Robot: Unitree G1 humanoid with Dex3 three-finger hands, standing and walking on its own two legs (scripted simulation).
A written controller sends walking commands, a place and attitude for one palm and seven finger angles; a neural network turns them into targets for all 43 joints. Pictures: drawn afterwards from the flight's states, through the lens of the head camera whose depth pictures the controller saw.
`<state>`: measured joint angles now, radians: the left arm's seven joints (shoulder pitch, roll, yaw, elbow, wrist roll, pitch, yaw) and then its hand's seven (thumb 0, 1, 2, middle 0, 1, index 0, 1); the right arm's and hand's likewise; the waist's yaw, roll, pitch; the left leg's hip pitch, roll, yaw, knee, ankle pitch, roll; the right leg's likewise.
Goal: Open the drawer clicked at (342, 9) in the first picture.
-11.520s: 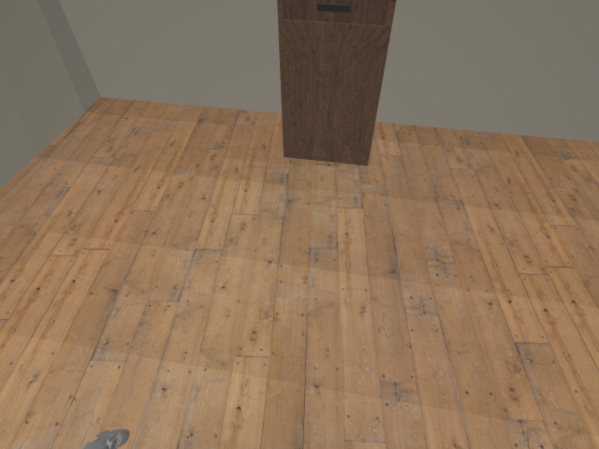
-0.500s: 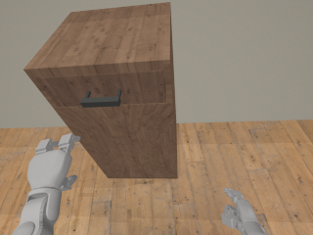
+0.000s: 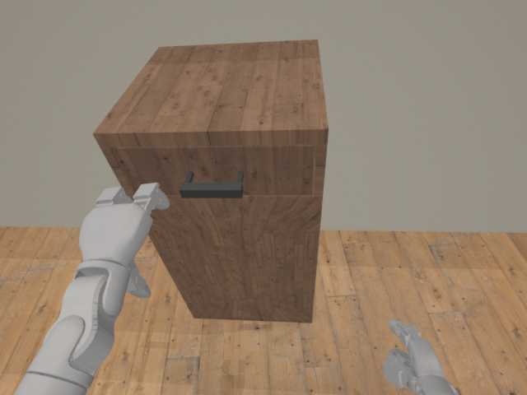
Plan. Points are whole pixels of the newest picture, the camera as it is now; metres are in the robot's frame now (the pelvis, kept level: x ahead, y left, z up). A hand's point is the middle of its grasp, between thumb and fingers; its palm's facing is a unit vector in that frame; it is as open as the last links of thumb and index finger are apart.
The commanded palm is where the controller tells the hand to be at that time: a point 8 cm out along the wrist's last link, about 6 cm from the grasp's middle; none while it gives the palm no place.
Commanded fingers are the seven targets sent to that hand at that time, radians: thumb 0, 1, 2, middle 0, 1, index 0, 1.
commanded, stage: raise the hand with hooked fingers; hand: left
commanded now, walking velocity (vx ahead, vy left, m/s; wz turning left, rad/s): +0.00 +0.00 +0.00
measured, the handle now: (213, 183) +0.51 +0.18 +0.02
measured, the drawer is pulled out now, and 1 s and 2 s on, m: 0.00 0.00 0.00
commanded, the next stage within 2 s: move the hooked fingers above the handle in 0.62 s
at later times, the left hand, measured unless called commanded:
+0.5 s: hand (127, 230) +0.30 +0.24 +0.13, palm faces +0.04 -0.06 -1.00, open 13.8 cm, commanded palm +0.27 +0.25 +0.19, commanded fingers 0.00 -0.50 0.30 -0.30 -1.20 -0.30 -1.20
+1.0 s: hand (153, 219) +0.32 +0.21 +0.13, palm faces +0.07 -0.04 -1.00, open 13.8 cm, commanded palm +0.30 +0.22 +0.18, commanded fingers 0.00 -0.50 0.30 -0.30 -1.20 -0.30 -1.20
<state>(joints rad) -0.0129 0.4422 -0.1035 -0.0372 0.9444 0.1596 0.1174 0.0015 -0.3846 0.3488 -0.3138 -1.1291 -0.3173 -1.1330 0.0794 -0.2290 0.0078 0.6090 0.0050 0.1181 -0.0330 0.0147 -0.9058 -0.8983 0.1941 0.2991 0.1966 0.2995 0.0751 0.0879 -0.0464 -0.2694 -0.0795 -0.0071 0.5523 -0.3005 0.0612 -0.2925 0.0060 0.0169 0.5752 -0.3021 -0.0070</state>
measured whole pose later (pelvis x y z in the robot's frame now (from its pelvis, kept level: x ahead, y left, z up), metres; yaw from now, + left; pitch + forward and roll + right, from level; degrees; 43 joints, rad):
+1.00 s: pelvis -0.01 -0.03 +0.01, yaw +1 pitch +1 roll +1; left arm -0.23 0.51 -0.08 0.13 0.91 0.02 0.02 0.00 -0.49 0.30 -0.32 -1.20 -0.33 -1.20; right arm 0.10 -0.26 0.01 0.64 0.03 0.12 -0.04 0.01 -0.90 -0.90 0.20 0.30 0.20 0.30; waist 0.07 0.09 -0.01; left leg -0.23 -0.05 -0.05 0.44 -0.23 0.02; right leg -0.24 0.04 -0.02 0.46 -0.24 -0.05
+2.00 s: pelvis +0.02 -0.01 +0.00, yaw +1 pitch +8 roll +0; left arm -0.55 0.41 -0.19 0.52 0.99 0.15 0.09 0.00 -0.49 0.30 -0.32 -1.20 -0.32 -1.20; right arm 0.20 -0.24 -0.01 0.65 0.03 0.18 -0.03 0.01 -0.90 -0.90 0.20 0.30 0.20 0.30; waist 0.02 0.06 -0.07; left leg -0.38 -0.07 -0.02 0.55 -0.31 0.05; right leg -0.39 0.02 0.00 0.56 -0.31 -0.02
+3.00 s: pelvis +0.02 -0.03 +0.00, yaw -1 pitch +9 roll +1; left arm -0.64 0.43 -0.12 0.76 1.00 0.10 0.11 0.00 -0.49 0.30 -0.32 -1.20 -0.32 -1.20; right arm 0.24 -0.25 -0.01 0.64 0.03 0.18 -0.05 0.01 -0.90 -0.90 0.20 0.30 0.20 0.30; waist -0.01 0.07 -0.11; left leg -0.39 -0.04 -0.01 0.54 -0.31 0.03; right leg -0.42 0.04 0.01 0.56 -0.30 -0.04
